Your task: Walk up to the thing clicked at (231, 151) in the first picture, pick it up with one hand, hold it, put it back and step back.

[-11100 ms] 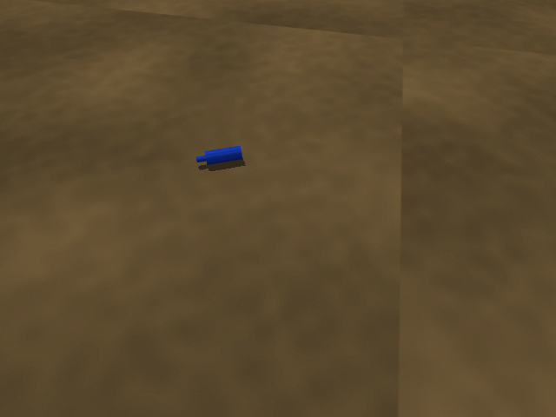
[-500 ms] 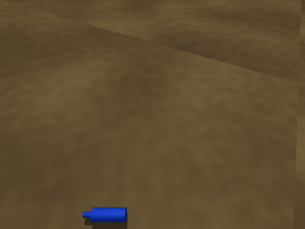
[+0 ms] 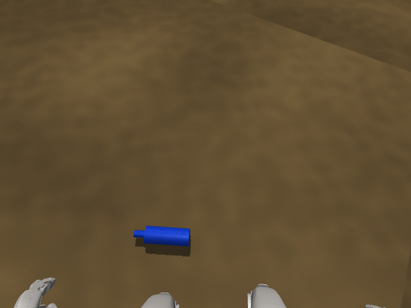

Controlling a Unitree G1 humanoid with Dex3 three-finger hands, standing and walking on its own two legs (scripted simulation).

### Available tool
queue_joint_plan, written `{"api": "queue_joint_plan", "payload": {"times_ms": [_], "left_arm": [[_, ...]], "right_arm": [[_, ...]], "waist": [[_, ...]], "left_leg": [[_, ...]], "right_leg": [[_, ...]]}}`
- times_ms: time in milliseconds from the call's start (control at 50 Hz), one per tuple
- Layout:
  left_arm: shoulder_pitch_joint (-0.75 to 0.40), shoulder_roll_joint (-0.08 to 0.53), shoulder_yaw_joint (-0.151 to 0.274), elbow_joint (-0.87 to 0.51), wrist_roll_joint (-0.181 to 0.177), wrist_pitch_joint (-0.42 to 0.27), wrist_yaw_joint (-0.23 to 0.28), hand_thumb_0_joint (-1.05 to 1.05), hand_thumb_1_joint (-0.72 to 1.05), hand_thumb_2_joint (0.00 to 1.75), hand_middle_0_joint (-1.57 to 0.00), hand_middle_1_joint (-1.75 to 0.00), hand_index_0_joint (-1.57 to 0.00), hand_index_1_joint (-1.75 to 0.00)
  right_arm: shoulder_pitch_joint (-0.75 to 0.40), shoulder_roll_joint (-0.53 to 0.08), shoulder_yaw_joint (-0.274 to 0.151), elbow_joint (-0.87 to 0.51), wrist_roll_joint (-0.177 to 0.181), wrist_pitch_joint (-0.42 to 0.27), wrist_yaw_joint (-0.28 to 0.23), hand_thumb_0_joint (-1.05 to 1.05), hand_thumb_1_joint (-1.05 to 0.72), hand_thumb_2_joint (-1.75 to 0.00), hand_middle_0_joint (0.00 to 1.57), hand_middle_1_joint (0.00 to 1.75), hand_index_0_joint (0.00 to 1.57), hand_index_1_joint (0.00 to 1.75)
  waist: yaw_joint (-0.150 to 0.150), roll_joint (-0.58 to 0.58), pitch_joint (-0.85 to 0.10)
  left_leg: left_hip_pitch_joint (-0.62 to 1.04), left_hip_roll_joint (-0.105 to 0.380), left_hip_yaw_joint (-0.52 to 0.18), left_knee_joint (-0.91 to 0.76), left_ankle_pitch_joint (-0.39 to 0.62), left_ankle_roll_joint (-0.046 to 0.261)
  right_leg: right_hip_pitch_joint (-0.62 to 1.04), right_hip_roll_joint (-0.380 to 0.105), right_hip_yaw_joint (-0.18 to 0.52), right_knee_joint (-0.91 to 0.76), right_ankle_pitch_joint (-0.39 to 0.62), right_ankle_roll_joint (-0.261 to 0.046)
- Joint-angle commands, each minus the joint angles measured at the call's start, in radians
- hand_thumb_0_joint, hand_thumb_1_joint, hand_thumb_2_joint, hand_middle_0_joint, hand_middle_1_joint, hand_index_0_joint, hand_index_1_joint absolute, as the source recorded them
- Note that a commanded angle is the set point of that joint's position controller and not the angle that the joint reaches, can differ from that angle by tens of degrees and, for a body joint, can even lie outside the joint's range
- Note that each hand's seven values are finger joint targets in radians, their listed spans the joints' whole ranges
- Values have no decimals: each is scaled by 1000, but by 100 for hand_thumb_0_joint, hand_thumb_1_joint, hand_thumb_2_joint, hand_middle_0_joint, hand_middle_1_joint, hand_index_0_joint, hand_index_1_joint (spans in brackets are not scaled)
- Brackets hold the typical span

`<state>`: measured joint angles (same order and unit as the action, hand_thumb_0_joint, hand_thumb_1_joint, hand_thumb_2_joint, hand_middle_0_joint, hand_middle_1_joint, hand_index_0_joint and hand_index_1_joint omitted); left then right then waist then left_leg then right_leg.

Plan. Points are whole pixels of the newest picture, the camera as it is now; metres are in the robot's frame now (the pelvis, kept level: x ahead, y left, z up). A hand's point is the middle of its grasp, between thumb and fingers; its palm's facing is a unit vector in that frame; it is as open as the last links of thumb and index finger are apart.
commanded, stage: walk up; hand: left
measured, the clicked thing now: (162, 235) +0.43 +0.19 -0.70
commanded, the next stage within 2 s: none
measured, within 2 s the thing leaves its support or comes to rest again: neither
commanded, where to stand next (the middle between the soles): +0.02 -0.04 m, yaw -5 degrees
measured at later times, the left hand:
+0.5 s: hand out of the picture +0.05 +0.24 -0.13, palm faces -0.13 -0.91 -0.39, open 7.4 cm
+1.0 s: hand out of the picture +0.08 +0.22 -0.12, palm faces -0.10 -0.94 -0.34, open 7.4 cm
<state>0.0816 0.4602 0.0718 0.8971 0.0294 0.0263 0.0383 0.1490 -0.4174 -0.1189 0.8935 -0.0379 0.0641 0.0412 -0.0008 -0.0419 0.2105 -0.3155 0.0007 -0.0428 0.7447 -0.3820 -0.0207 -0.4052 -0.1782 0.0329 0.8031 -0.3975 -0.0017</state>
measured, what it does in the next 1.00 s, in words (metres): steps on the spot: right foot, then left foot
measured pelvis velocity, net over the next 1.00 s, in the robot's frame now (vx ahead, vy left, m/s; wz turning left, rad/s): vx -0.02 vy -0.03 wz -0.10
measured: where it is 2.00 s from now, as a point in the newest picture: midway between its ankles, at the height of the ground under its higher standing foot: outside the picture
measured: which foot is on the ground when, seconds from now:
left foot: down 0.00-0.44, up 0.46-0.70, down 0.72-1.00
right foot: up 0.00-0.40, down 0.42-1.00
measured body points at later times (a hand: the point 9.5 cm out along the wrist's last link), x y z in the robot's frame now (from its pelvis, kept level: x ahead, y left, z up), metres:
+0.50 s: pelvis -0.05 -0.02 +0.01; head -0.02 -0.02 +0.45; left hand +0.06 +0.29 -0.11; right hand -0.01 -0.37 -0.10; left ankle +0.00 +0.13 -0.69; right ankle -0.05 -0.14 -0.71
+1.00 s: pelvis -0.02 -0.03 +0.03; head -0.01 -0.02 +0.48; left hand +0.09 +0.27 -0.10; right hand +0.03 -0.33 -0.09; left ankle +0.00 +0.09 -0.71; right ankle -0.05 -0.14 -0.71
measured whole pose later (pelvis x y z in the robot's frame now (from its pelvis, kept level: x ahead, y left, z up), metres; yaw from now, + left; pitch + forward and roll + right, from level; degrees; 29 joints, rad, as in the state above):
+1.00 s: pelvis -0.02 -0.03 +0.03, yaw -6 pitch -3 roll +0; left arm 0.18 0.37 0.02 1.00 0.01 -0.02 -0.02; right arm 0.20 -0.35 0.00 0.97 -0.01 -0.03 0.01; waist 0.00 -0.01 0.06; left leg -0.20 0.01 0.00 0.52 -0.26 0.00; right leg -0.15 0.01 0.01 0.51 -0.30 -0.01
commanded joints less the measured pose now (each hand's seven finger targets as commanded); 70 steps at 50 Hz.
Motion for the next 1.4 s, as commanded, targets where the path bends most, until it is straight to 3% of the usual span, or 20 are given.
{"api": "queue_joint_plan", "payload": {"times_ms": [0,40,200,280,340,380,400,420,440,500,620,680,700,720,740,760,820,880,1060,1380], "left_arm": [[-15,182,41,-73,-18,19,18,0,90,90,-20,-30,-20,-30],[121,154,31,-20,-38,18,9,0,90,90,-20,-30,-20,-30],[52,165,54,-98,9,22,-41,0,90,90,-20,-30,-20,-30],[105,143,60,-94,6,16,-60,0,90,90,-20,-30,-20,-30],[167,126,66,-71,2,7,-74,0,90,90,-20,-30,-20,-30],[280,108,69,-26,7,-7,-68,0,90,90,-20,-30,-20,-30],[274,168,85,-33,21,-22,-61,0,90,90,-20,-30,-20,-30],[211,245,93,-76,28,-39,-58,0,90,90,-20,-30,-20,-30],[172,293,95,-88,29,-38,-60,0,90,90,-20,-30,-20,-30],[96,198,73,-99,11,-48,-50,0,90,90,-20,-30,-20,-30],[132,185,59,-102,3,-54,-55,0,90,90,-20,-30,-20,-30],[69,151,31,-107,-19,-44,-56,0,90,90,-20,-30,-20,-30],[60,104,13,-112,-23,-43,-56,0,90,90,-20,-30,-20,-30],[75,60,2,-101,-37,-39,-57,0,90,90,-20,-30,-20,-30],[98,116,19,-67,-34,-33,-48,0,90,90,-20,-30,-20,-30],[105,122,18,-57,-26,-39,-46,0,90,90,-20,-30,-20,-30],[142,107,12,-4,-26,-62,-42,0,90,90,-20,-30,-20,-30],[77,151,12,6,-23,-69,-43,0,90,90,-20,-30,-20,-30],[22,119,-7,71,-29,-69,-33,0,90,90,-20,-30,-20,-30],[-39,105,-12,156,-24,-60,-31,0,90,90,-20,-30,-20,-30]], "right_arm": [[36,-347,-66,-85,11,-50,-36,0,-90,-90,20,30,20,30],[-50,-264,-35,-97,8,-61,-57,0,-90,-90,20,30,20,30],[184,-277,-48,-84,21,-106,-90,0,-90,-90,20,30,20,30],[129,-284,-39,-125,14,-112,-90,0,-90,-90,20,30,20,30],[73,-279,-23,-149,6,-102,-77,0,-90,-90,20,30,20,30],[18,-243,-4,-157,9,-87,-68,0,-90,-90,20,30,20,30],[73,-173,19,-155,19,-80,-69,0,-90,-90,20,30,20,30],[41,-119,39,-169,22,-79,-72,0,-90,-90,20,30,20,30],[-3,-213,9,-146,19,-82,-88,0,-90,-90,20,30,20,30],[93,-198,21,-71,33,-92,-73,0,-90,-90,20,30,20,30],[100,-177,34,-48,19,-112,-51,0,-90,-90,20,30,20,30],[169,-154,31,-14,13,-125,-54,0,-90,-90,20,30,20,30],[176,-183,22,-15,4,-131,-58,0,-90,-90,20,30,20,30],[128,-240,17,-33,0,-139,-58,0,-90,-90,20,30,20,30],[92,-270,14,-43,10,-139,-53,0,-90,-90,20,30,20,30],[66,-260,20,-47,12,-139,-49,0,-90,-90,20,30,20,30],[15,-198,47,-39,25,-131,-46,0,-90,-90,20,30,20,30],[28,-163,58,-19,34,-120,-45,0,-90,-90,20,30,20,30],[-17,-157,61,48,37,-120,-50,0,-90,-90,20,30,20,30],[-104,-148,66,125,29,-110,-50,0,-90,-90,20,30,20,30]], "waist": [[-46,195,-205],[36,193,-199],[-53,162,-197],[-23,206,-195],[1,238,-203],[66,194,-224],[60,-10,-198],[58,-185,-149],[71,-108,-107],[18,-64,-89],[36,-114,-118],[-21,-76,-176],[-37,1,-195],[-13,153,-195],[7,142,-182],[16,114,-175],[46,160,-181],[8,97,-185],[4,12,-262],[7,44,-248]], "left_leg": [[-19,341,-485,-418,282,263],[113,246,-270,-308,330,190],[305,337,-278,-273,530,255],[159,349,-223,-282,406,264],[1,280,-150,-269,201,218],[-89,216,-69,-133,100,167],[-199,123,-2,45,-6,98],[-330,-1,58,173,-209,33],[-204,9,-71,284,-258,35],[-217,28,-77,247,-112,34],[-42,12,27,-53,-86,29],[190,-16,41,-293,117,48],[264,54,-90,-364,130,73],[228,227,-376,-463,4,146],[100,316,-441,-476,-110,236],[79,309,-402,-454,-33,245],[37,181,-165,-355,273,122],[51,78,-69,-332,144,59],[212,112,-46,-316,458,76],[245,119,-33,-411,410,63]], "right_leg": [[-65,227,209,423,-262,-38],[-156,235,201,456,-95,-34],[-162,205,146,221,-133,-2],[-34,175,59,105,-125,-12],[141,200,-38,-44,-111,-32],[307,210,-52,-297,19,-51],[339,114,184,-437,-95,-81],[249,-105,564,-575,-310,-172],[70,-180,645,-575,-295,-282],[158,-42,354,-494,-202,-202],[144,-43,250,-454,73,-199],[54,-4,174,-344,155,-144],[-12,31,140,-280,161,-101],[-58,155,61,-165,20,-34],[54,163,17,-95,-112,-30],[94,159,26,-111,-122,-35],[255,136,45,-358,138,-44],[255,64,140,-400,176,-83],[297,64,74,-419,464,-53],[332,64,58,-503,407,-33]]}}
